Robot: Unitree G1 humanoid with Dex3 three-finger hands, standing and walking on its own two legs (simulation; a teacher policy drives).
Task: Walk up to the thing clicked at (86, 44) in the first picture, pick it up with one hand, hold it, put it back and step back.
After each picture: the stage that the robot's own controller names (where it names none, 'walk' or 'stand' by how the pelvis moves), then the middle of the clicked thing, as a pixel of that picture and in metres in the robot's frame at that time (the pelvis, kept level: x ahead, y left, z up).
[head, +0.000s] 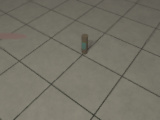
stand; (84, 44) +1.31 +0.01 -0.66
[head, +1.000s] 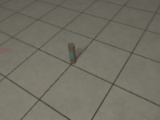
walk; (72, 53) +1.20 +0.21 -0.64
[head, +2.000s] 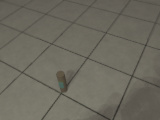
walk; (62, 82) +0.79 +0.26 -0.65
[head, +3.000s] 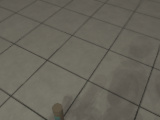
stand; (58, 115) +0.49 +0.20 -0.63
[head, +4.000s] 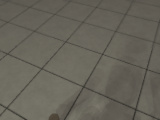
stand; out of the picture +0.45 +0.21 -0.66
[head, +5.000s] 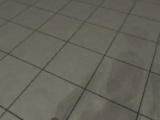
stand; out of the picture +0.41 +0.21 -0.66
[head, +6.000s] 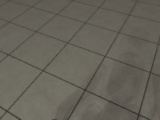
stand; out of the picture +0.40 +0.21 -0.66
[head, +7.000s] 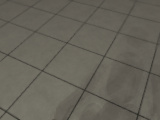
stand; out of the picture +0.40 +0.21 -0.66
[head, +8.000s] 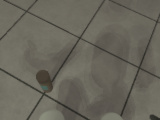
go down; (45, 82) +0.45 +0.21 -0.46
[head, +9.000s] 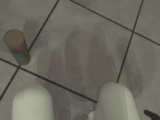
go down; (19, 50) +0.48 +0.26 -0.26
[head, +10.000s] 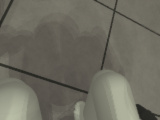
close in; out of the picture +0.46 +0.29 -0.19
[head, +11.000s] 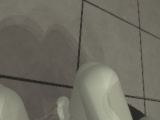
close; out of the picture +0.45 +0.32 -0.16
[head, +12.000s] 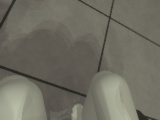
lift; out of the picture +0.39 +0.29 -0.09
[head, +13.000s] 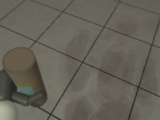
lift; (30, 83) +0.32 +0.17 +0.06
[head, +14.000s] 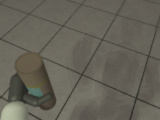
hold; (39, 86) +0.32 +0.15 +0.04
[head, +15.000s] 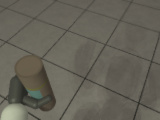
hold; (39, 88) +0.31 +0.16 +0.05
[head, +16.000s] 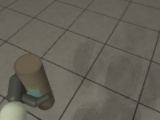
crouch; (38, 86) +0.32 +0.16 +0.04
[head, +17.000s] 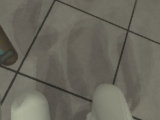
crouch; out of the picture +0.45 +0.24 -0.05
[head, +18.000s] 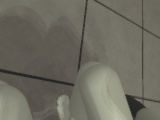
lower; out of the picture +0.42 +0.33 -0.16
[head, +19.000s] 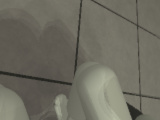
lower; out of the picture +0.43 +0.33 -0.16
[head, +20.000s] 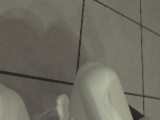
lower; out of the picture +0.43 +0.33 -0.16
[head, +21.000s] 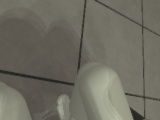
lower; out of the picture +0.43 +0.32 -0.16
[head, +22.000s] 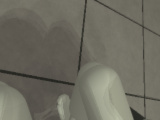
loosen; out of the picture +0.42 +0.32 -0.16
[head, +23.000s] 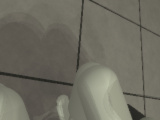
withdraw; out of the picture +0.43 +0.32 -0.16
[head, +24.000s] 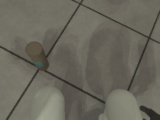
walk; (39, 58) +0.47 +0.24 -0.32
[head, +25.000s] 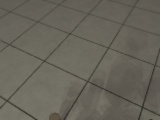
stand; out of the picture +0.41 +0.19 -0.59
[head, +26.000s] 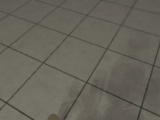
stand; out of the picture +0.41 +0.20 -0.60
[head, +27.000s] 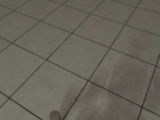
stand; out of the picture +0.41 +0.20 -0.61
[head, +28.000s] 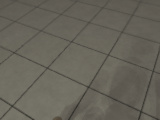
stand; out of the picture +0.42 +0.20 -0.66
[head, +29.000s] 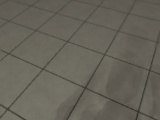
stand; out of the picture +0.39 +0.21 -0.66
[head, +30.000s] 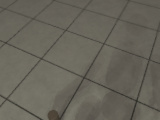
walk; out of the picture +0.40 +0.22 -0.65
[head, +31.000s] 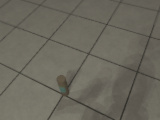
walk; (63, 86) +0.65 +0.22 -0.64
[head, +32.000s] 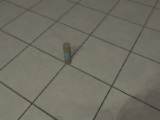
stand; (67, 54) +1.04 +0.15 -0.63
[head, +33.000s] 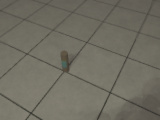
stand; (65, 62) +1.02 +0.19 -0.64
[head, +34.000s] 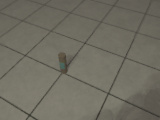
stand; (63, 63) +1.01 +0.21 -0.66
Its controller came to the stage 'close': yes
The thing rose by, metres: 0.68
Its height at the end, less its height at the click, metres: +0.00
